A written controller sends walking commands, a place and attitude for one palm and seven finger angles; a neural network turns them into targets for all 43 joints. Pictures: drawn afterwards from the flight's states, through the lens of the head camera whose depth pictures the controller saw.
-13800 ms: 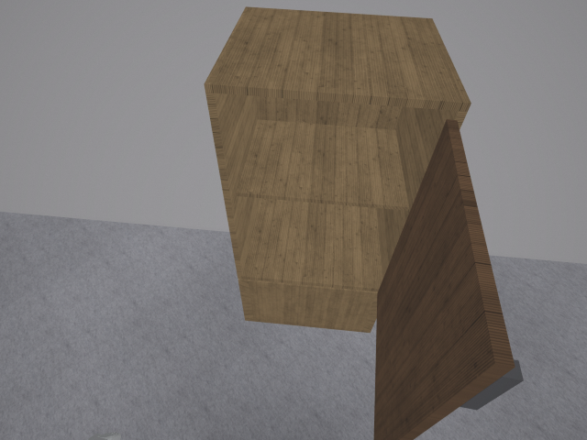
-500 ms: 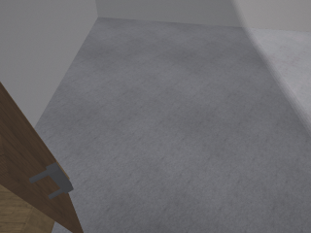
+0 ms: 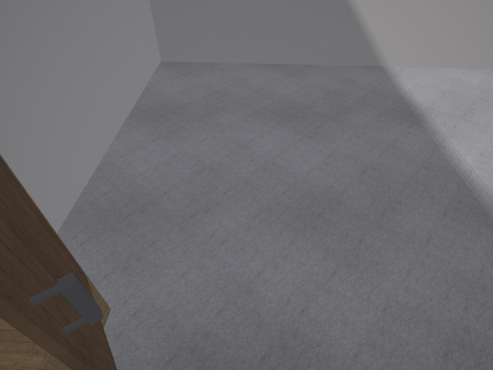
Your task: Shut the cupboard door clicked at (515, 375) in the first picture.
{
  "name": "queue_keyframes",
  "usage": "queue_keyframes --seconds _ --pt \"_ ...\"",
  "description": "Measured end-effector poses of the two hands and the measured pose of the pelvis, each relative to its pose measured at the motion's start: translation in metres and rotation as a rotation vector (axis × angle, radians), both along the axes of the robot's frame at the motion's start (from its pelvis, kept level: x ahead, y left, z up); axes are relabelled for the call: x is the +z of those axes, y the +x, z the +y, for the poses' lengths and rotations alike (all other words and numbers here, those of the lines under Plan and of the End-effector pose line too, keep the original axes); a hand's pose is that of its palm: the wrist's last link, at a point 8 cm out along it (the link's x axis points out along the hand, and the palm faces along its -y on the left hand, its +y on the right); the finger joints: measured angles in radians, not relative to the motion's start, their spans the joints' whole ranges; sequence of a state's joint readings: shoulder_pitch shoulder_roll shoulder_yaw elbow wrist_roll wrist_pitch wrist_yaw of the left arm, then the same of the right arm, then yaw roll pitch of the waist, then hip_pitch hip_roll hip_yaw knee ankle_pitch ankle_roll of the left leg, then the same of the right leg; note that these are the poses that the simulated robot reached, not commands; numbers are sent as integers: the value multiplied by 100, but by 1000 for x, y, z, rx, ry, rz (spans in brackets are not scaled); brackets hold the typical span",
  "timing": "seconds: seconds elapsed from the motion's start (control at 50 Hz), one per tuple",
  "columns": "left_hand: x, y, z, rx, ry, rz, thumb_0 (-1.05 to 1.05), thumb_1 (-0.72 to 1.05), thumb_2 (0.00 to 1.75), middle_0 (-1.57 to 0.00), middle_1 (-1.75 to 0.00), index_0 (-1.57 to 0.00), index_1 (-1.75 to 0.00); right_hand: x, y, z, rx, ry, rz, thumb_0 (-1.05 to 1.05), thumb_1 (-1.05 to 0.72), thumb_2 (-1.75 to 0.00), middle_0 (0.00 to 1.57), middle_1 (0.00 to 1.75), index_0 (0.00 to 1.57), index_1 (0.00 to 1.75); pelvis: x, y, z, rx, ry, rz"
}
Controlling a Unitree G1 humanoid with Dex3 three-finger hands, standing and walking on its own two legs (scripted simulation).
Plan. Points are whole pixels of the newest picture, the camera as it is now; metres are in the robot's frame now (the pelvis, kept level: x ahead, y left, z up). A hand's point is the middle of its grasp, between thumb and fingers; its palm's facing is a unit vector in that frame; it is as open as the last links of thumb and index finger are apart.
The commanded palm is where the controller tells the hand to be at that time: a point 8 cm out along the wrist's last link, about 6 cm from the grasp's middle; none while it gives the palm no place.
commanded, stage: look again from close up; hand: left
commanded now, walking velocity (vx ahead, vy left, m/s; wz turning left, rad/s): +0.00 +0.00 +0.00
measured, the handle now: (69, 307) +0.23 +0.32 -0.03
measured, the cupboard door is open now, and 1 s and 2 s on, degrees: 36 36 37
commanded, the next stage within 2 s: shuffle to correct the standing spot in 0.14 s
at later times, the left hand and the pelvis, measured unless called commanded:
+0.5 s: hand out of the picture -0.05 +0.19 -0.18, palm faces +0.18 -0.97 -0.18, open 7.3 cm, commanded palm none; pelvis -0.01 +0.01 +0.00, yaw +7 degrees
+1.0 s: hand out of the picture +0.16 +0.23 -0.15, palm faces +0.29 -0.94 -0.19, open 7.3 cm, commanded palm none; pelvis +0.10 +0.03 +0.00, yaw +19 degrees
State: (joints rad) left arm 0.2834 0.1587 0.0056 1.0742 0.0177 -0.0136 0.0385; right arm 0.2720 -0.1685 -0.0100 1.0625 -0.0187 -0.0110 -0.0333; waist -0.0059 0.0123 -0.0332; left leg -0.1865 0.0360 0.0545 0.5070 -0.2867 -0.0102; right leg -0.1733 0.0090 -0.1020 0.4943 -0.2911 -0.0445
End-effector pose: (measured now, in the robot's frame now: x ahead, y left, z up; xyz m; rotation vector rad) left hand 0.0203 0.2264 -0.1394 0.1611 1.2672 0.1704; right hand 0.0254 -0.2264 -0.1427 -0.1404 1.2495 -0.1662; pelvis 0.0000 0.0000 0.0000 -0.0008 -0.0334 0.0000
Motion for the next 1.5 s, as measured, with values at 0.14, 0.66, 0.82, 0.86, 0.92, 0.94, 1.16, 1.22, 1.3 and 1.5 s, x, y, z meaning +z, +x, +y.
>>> queue_keyframes --seconds 0.14,0.66,0.82,0.86,0.92,0.94,1.16,1.22,1.3,1.5 --pt "1 -29 -4 13 -9 54 1 92 90 -20 -30 -20 -30 1 -13 -1 18 9 32 1 -93 -90 20 30 20 30 3 -8 -3 3 5 1" --pt "-21 -62 48 193 -61 104 1 91 90 -20 -30 -20 -30 2 -10 40 119 -26 116 0 -91 -90 20 30 19 30 -11 8 45 190 -7 27" --pt "10 23 60 223 -39 -102 1 91 90 -20 -30 -20 -30 8 26 66 190 40 143 1 -90 -90 20 30 20 30 5 40 50 256 -1 51" --pt "14 43 58 222 -33 -127 1 91 90 -20 -30 -20 -30 8 42 66 201 52 132 1 -90 -90 20 30 20 30 7 50 47 272 3 55" --pt "20 74 54 215 -21 -157 1 91 90 -20 -30 -20 -30 5 68 60 214 63 119 1 -90 -90 21 30 20 30 6 67 40 294 9 61" --pt "21 85 52 213 -15 -167 1 91 90 -20 -30 -20 -30 3 77 57 217 65 118 1 -90 -90 21 30 20 30 6 74 37 301 11 63" --pt "23 96 28 430 57 -190 -1 94 90 -21 -30 -21 -30 4 237 20 413 -2 58 1 -91 -90 20 30 20 30 3 151 16 457 6 32" --pt "21 75 21 486 55 -106 -1 95 90 -21 -30 -21 -30 17 291 30 468 -19 0 1 -91 -90 20 30 19 30 8 171 18 500 1 35" --pt "14 49 3 553 7 22 -1 94 90 -20 -30 -20 -30 27 355 59 555 -23 -60 1 -91 -90 20 30 19 30 9 194 26 546 -8 40" --pt "-12 16 -38 742 -183 277 0 92 90 -20 -30 -20 -30 19 475 204 811 37 -203 1 -91 -90 20 30 19 30 -14 250 83 636 -32 28"
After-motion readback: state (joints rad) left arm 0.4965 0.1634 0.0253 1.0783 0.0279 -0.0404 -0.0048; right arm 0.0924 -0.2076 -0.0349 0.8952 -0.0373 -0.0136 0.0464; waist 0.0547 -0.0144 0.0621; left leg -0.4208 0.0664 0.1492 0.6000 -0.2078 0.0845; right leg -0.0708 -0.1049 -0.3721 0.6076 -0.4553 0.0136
